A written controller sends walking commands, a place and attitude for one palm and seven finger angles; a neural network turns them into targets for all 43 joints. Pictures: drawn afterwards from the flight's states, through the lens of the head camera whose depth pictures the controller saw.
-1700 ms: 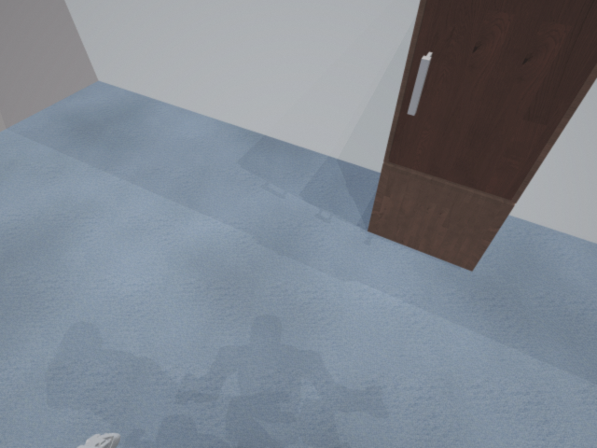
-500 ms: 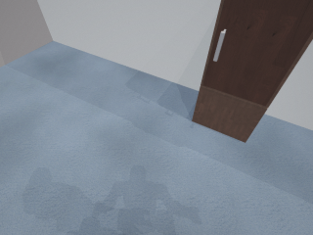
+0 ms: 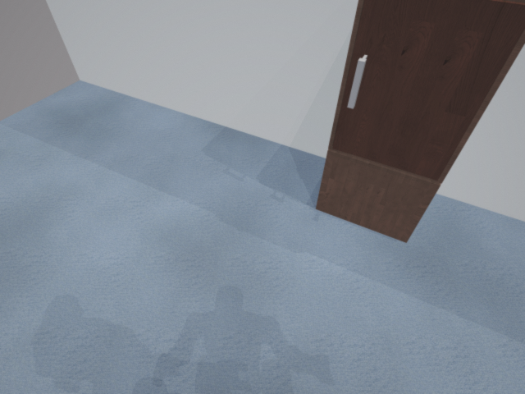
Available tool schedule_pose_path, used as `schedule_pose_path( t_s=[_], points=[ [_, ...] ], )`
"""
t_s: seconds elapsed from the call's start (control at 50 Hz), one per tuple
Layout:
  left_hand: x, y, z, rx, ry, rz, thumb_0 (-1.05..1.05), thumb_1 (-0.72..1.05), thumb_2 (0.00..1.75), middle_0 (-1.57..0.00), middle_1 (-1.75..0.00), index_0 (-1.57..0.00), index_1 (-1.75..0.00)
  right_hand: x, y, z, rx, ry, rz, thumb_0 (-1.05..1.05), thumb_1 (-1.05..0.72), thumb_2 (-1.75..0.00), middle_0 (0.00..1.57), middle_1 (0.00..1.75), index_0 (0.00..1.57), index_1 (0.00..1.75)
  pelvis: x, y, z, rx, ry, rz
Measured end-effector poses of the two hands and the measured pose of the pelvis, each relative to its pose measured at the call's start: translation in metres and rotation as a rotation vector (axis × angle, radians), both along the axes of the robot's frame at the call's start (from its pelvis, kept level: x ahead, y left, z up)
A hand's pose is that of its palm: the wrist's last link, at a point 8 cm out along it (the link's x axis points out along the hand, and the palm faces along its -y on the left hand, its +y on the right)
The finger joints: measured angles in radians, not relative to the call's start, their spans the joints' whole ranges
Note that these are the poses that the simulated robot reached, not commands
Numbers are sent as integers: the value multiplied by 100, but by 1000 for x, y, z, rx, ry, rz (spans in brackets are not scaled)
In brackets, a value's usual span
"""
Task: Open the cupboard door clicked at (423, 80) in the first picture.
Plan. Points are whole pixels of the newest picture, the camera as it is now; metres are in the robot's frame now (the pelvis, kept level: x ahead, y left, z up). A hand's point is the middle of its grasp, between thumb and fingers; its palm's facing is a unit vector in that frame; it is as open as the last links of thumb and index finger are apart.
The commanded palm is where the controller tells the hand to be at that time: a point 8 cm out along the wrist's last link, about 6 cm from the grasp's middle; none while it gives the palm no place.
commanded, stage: walk to a spot facing it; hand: left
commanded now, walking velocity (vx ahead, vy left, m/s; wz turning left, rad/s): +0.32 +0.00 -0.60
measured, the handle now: (358, 82) +1.08 -0.24 -0.03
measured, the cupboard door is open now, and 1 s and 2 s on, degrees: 0 0 0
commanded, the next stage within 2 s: turn to face it in 0.82 s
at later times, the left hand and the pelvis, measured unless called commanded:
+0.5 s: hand out of the picture +0.09 +0.17 -0.17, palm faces -0.13 -0.98 -0.17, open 7.4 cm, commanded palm none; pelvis +0.14 -0.01 +0.00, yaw -13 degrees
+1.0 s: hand (243, 239) +0.49 +0.09 -0.15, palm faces -0.53 -0.79 -0.32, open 7.4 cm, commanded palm none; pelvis +0.24 -0.01 -0.02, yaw -32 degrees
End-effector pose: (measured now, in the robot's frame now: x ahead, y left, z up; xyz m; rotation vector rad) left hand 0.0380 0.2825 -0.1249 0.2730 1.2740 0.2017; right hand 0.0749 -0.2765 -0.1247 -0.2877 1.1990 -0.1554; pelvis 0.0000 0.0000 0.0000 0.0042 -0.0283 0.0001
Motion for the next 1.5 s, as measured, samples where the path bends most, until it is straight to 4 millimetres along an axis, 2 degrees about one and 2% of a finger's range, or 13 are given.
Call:
schedule_pose_path(
  t_s=[0.18,0.24,0.38,0.48,0.56,0.64,0.72,0.82,0.98,1.1,1.22,1.38,1.5],
  points=[
    [10,-49,-24,-81,88,-41,0,90,90,-20,-30,-20,-30,-44,1,-35,73,97,-153,1,-90,-90,20,30,20,30,36,-19,-19,-6,8,-88],
    [15,-65,-24,-94,66,-16,0,90,89,-20,-30,-20,-30,-43,0,-35,80,165,-163,1,-91,-90,20,30,20,30,51,-24,-17,-10,8,-96],
    [15,-82,-11,-131,212,-40,0,90,89,-20,-30,-20,-30,38,7,-13,107,17,-205,1,-91,-90,20,30,20,30,90,-21,-1,7,26,-166],
    [48,-68,-13,-132,267,-61,0,90,89,-20,-30,-20,-30,114,20,-3,115,-112,-204,1,-91,-90,20,30,19,30,128,-9,-2,2,37,-214],
    [98,-42,-31,-119,262,-81,0,90,89,-21,-30,-20,-30,169,32,-4,81,-203,-202,1,-91,-90,20,30,20,30,168,6,-17,-17,38,-270],
    [176,-21,-43,-90,205,-163,0,90,89,-20,-30,-20,-30,179,40,-3,53,-226,-255,1,-91,-90,20,30,20,30,190,14,-21,-13,21,-340],
    [270,-23,-29,-78,63,-271,0,91,90,-20,-30,-20,-30,153,48,-2,56,-154,-351,0,-91,-90,20,30,20,30,206,16,-11,-12,16,-390],
    [369,-54,-5,-71,-87,-409,0,91,90,-19,-29,-19,-30,107,48,-9,61,-53,-502,0,-92,-90,20,30,20,30,223,15,-5,0,18,-461],
    [460,-143,11,-59,-232,-651,0,91,90,-19,-29,-19,-30,39,38,-41,102,68,-692,1,-91,-90,20,30,20,30,241,-10,-21,28,12,-560],
    [462,-184,11,-98,-227,-693,0,91,90,-20,-30,-20,-30,29,41,-40,128,150,-731,1,-91,-90,20,30,19,29,250,-21,-14,11,13,-569],
    [441,-195,-4,-169,-145,-658,0,90,89,-20,-30,-20,-30,48,59,-28,157,156,-717,1,-91,-90,20,30,19,29,264,-27,-7,-2,22,-548],
    [418,-154,-25,-184,-59,-481,-3,93,89,-20,-30,-20,-30,87,85,-20,189,178,-640,1,-91,-90,20,30,19,30,281,-25,-5,-9,28,-505],
    [390,-109,-21,-84,49,-432,-2,92,89,-20,-30,-20,-30,103,72,-24,180,173,-620,3,-93,-90,20,30,20,30,289,-22,-4,-1,32,-495]
  ],
)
